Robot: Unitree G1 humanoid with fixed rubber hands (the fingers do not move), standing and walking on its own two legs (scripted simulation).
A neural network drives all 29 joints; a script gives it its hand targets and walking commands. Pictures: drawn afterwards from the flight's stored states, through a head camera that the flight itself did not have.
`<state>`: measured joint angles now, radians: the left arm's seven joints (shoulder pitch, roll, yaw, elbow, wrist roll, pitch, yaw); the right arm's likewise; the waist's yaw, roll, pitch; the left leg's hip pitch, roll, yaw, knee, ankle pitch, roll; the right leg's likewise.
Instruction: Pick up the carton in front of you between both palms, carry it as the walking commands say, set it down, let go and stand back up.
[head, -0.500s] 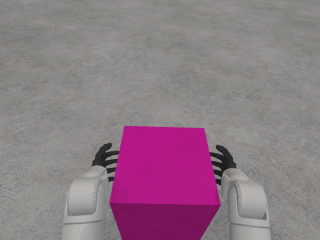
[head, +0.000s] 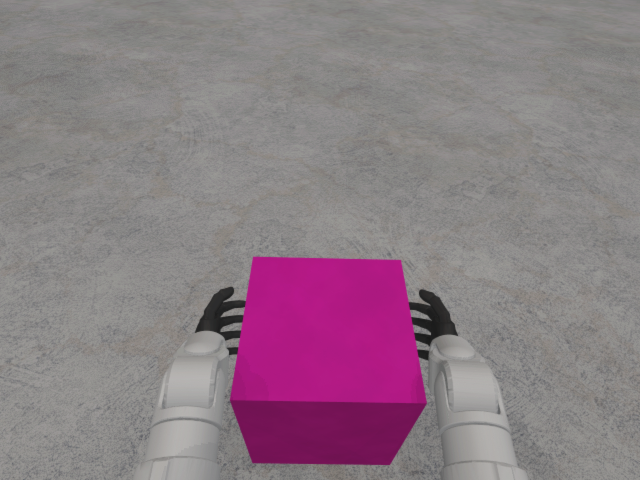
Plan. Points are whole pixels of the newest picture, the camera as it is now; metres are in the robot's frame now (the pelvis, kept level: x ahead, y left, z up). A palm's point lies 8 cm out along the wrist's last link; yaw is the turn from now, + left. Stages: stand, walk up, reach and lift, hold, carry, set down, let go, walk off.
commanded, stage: carry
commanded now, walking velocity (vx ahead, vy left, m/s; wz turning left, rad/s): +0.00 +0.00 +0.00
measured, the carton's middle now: (324, 365) +0.31 +0.00 -0.05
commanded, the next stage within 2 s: hold in 0.70 s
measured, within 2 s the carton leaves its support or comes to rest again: neither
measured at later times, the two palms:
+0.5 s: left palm (213, 350) +0.28 +0.14 +0.04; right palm (452, 355) +0.28 -0.16 +0.04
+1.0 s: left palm (228, 356) +0.27 +0.12 +0.05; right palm (480, 380) +0.24 -0.18 +0.05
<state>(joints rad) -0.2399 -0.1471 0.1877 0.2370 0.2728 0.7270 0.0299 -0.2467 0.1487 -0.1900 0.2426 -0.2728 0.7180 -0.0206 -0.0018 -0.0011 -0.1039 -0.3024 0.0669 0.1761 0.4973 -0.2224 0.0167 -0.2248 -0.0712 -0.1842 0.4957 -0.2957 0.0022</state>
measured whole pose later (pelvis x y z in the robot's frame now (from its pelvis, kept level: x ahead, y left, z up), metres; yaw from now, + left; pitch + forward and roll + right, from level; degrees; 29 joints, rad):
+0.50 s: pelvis -0.01 -0.01 +0.00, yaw +0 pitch +2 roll +0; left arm -0.21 -0.14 0.16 0.17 0.24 0.74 0.04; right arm -0.22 0.14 -0.17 0.18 -0.24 0.73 -0.03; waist 0.00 0.00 -0.10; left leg -0.33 0.08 0.17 0.50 -0.20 0.01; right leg -0.25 -0.06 -0.19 0.52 -0.29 -0.01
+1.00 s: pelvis -0.03 +0.00 +0.01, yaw -5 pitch -8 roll +0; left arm -0.24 -0.15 0.19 0.22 0.28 0.74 0.01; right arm -0.25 0.15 -0.21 0.24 -0.27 0.72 0.00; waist -0.01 -0.01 0.04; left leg -0.10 0.02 0.01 0.39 -0.16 -0.01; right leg -0.06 0.00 -0.03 0.40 -0.21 -0.01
